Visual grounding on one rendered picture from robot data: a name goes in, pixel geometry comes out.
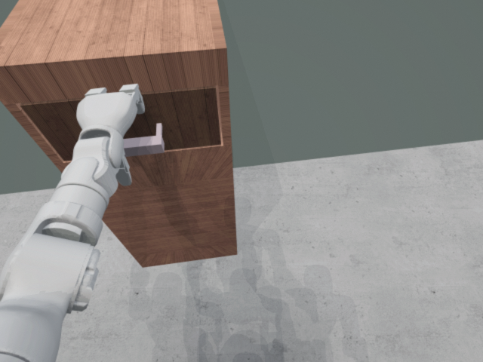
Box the left robot forearm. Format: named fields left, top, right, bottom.
left=0, top=124, right=124, bottom=302

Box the robot left hand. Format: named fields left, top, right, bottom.
left=76, top=84, right=145, bottom=186

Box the robot left upper arm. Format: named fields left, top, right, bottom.
left=0, top=233, right=100, bottom=362

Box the cabinet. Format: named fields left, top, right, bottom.
left=0, top=0, right=237, bottom=268

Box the handle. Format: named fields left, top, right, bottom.
left=123, top=123, right=165, bottom=157

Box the drawer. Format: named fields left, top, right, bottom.
left=20, top=85, right=221, bottom=161

